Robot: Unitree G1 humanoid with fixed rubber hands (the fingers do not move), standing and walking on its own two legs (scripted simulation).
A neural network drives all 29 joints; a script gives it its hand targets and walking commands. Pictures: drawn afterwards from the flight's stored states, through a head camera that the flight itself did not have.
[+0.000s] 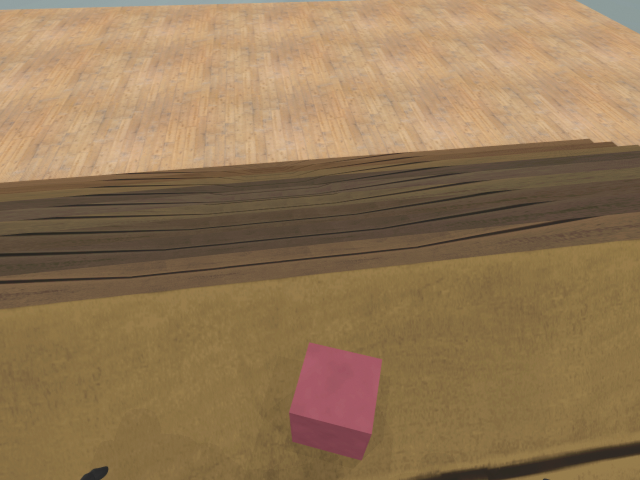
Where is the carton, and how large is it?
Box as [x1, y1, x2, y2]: [289, 342, 381, 460]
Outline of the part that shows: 309,342 289,411 292,441 361,460 371,434 381,359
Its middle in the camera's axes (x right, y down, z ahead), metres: +0.05 +0.46 +1.11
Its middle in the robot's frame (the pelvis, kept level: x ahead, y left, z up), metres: +0.47 -0.04 -0.66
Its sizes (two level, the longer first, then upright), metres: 0.210 0.200 0.250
